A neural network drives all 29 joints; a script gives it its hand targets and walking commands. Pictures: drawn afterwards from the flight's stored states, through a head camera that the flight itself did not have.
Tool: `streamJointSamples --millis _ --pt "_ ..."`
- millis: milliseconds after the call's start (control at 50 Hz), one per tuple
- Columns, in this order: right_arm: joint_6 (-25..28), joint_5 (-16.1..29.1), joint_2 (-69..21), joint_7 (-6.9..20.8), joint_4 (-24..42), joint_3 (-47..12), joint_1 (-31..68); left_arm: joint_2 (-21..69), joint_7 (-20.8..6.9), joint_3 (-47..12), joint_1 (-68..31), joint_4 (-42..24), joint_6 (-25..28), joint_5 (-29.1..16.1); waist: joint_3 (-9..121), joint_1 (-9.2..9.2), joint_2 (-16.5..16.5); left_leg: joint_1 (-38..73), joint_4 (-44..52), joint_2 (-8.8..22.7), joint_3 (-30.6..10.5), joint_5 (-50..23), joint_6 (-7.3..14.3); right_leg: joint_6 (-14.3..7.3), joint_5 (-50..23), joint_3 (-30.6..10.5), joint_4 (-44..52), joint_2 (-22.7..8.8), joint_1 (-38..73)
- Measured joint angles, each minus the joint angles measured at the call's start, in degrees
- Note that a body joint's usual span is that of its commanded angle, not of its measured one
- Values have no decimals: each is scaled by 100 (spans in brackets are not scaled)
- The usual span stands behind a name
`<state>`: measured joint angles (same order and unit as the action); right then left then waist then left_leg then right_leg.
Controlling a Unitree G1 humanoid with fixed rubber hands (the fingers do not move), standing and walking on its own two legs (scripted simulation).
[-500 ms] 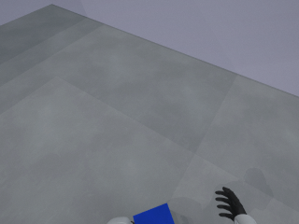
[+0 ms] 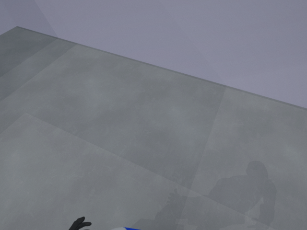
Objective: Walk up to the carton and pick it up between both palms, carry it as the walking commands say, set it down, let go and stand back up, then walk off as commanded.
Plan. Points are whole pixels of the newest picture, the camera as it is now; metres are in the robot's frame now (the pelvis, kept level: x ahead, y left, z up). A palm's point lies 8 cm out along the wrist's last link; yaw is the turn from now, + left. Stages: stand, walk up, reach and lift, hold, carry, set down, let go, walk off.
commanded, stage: walk off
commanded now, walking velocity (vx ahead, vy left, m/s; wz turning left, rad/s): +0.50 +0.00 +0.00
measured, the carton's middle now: out of the picture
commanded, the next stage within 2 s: stand in 0.38 s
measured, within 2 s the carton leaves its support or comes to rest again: rests again in 0.90 s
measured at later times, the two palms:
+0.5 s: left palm (69, 173) +0.30 +0.29 -0.12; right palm (225, 197) +0.22 -0.20 -0.12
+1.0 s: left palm (85, 167) +0.33 +0.24 -0.14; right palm (215, 154) +0.36 -0.21 -0.13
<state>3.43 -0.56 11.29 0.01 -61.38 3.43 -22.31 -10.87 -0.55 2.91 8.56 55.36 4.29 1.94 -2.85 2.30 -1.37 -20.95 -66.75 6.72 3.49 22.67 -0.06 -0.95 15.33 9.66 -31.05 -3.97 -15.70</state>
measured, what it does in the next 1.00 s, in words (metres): walks ahead: left foot 0.04 m higher, then left foot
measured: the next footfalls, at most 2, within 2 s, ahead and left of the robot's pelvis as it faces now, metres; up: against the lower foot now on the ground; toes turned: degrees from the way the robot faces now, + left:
left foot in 0.14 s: +0.17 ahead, +0.17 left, +0.04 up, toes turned +8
left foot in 0.28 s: +0.24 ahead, +0.15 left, +0.00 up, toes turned +9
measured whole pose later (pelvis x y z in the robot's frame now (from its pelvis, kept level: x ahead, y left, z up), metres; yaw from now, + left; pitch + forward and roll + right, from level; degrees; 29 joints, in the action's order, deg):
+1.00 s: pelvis +0.33 +0.02 +0.01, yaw +0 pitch -1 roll -1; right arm -0.4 -1.1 9.0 -2.3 -62.1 1.7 -12.7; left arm -9.5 1.4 1.1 15.3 63.1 1.0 0.3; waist -1.5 -1.3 -0.2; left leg -8.0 -25.7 4.0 3.8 16.1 -1.9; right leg 0.0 10.2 7.9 -24.3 -2.5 -12.4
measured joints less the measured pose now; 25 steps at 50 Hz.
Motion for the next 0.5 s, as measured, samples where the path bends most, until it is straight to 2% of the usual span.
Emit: streamJointSamples --millis 40,100,180,260,280,320,360,380,440,500 --pt "-33 -47 61 43 223 50 390 -1 27 -5 464 231 5 -1 95 -126 10 -363 -112 60 -28 -362 -4 29 -34 2 376 31 342" --pt "-121 -94 142 115 522 94 967 10 72 -17 1086 530 70 -1 183 -301 37 -671 477 97 -32 -557 -91 55 -40 5 847 32 770" --pt "-173 -98 141 181 794 59 1650 32 96 -39 1628 778 92 -8 137 -552 66 -612 2143 29 89 -620 -180 178 85 36 1184 4 1214" --pt "-88 -119 39 171 924 -13 2086 23 59 -33 1946 905 33 -70 42 -759 155 -111 3546 -237 433 -847 -89 378 598 -5 802 -142 1399" --pt "-20 -161 13 148 932 -18 2125 26 52 -41 2008 923 14 -99 24 -746 174 26 3705 -276 477 -1117 8 368 827 -51 363 -208 1295" --pt "69 -192 -52 85 866 -26 2034 31 51 -53 1918 883 -61 -133 -21 -687 251 70 3383 -319 565 -1044 154 231 1230 -359 -1397 -259 653" --pt "86 -163 -69 53 712 -29 1708 7 38 -27 1656 742 -92 -131 4 -578 273 345 3482 -345 615 -816 192 108 1076 -548 -2855 -214 -65" --pt "90 -158 -64 49 612 -23 1507 -16 26 -8 1482 649 -86 -123 27 -508 277 523 3648 -364 629 -784 180 80 888 -560 -3222 -228 -373" --pt "114 -129 -40 12 287 -33 866 -108 -7 68 905 352 -113 -57 130 -287 253 1002 4194 -400 603 -846 113 86 383 -626 -3483 -298 -944" --pt "174 -104 -61 -34 -12 -73 362 -189 -10 109 328 98 -181 -47 126 -112 234 1355 4571 -357 584 -850 59 209 186 -651 -2642 -254 -1171"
